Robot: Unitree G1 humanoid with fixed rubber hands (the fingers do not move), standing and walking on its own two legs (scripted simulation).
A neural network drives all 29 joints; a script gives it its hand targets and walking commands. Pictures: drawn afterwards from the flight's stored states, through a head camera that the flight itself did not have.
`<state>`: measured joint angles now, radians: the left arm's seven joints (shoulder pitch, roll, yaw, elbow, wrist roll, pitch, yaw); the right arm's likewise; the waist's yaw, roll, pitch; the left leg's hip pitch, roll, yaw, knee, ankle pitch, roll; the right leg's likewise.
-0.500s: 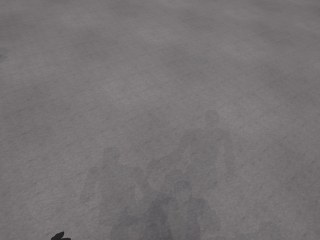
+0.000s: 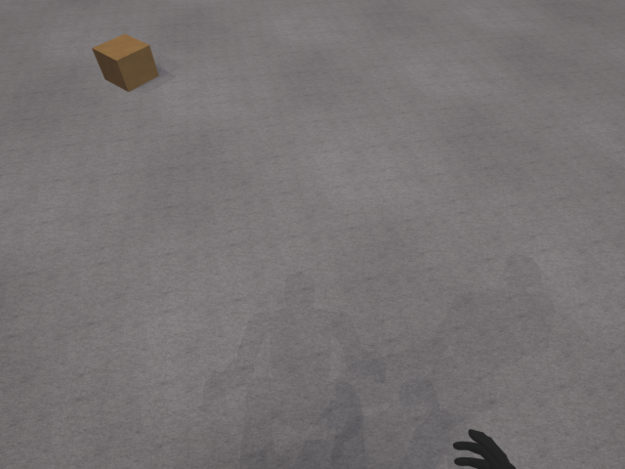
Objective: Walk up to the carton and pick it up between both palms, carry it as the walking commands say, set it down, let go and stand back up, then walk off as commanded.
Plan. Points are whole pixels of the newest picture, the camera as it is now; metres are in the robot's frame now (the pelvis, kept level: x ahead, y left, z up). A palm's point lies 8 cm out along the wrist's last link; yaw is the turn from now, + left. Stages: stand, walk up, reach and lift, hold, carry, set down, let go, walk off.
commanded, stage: walk up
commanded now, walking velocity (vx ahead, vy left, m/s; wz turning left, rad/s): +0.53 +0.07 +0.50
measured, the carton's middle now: (126, 62) +2.19 +1.04 -0.68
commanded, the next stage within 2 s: none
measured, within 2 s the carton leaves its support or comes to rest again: neither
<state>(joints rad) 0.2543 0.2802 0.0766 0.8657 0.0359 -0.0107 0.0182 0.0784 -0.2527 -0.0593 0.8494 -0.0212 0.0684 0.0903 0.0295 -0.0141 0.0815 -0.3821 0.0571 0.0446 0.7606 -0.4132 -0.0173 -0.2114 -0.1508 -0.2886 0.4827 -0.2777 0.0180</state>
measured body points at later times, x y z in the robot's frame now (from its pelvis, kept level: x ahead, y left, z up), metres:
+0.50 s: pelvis +0.21 +0.05 -0.01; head +0.25 +0.07 +0.43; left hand +0.39 +0.32 -0.12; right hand +0.15 -0.22 -0.14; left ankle +0.00 +0.14 -0.74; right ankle +0.37 -0.04 -0.73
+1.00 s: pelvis +0.44 +0.17 -0.02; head +0.46 +0.20 +0.43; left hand +0.28 +0.39 -0.16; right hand +0.69 +0.02 -0.13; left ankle +0.48 +0.30 -0.74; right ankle +0.37 -0.04 -0.73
